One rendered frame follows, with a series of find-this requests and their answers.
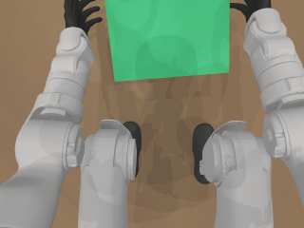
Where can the left robot hand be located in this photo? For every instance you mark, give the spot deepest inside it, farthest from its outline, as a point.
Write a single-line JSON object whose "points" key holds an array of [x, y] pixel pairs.
{"points": [[75, 17]]}

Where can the carton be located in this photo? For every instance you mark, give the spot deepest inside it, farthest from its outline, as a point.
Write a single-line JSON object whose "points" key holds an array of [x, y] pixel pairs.
{"points": [[152, 39]]}

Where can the right robot hand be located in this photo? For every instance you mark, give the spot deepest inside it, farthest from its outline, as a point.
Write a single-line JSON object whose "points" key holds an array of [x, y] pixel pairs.
{"points": [[252, 6]]}

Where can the robot right shin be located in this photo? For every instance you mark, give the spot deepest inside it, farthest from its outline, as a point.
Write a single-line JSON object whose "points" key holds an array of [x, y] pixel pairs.
{"points": [[236, 126]]}

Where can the right robot forearm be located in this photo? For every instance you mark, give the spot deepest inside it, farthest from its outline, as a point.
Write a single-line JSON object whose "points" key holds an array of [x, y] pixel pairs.
{"points": [[277, 67]]}

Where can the robot right upper arm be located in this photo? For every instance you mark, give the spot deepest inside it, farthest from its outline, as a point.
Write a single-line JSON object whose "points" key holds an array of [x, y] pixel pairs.
{"points": [[283, 138]]}

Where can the left robot forearm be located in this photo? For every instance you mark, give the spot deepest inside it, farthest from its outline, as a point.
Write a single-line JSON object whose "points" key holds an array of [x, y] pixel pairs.
{"points": [[63, 95]]}

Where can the robot left thigh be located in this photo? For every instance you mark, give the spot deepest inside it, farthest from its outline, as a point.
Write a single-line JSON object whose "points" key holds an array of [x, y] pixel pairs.
{"points": [[104, 181]]}

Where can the robot left upper arm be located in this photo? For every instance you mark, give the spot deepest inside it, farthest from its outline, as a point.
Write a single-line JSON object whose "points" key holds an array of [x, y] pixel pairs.
{"points": [[46, 150]]}

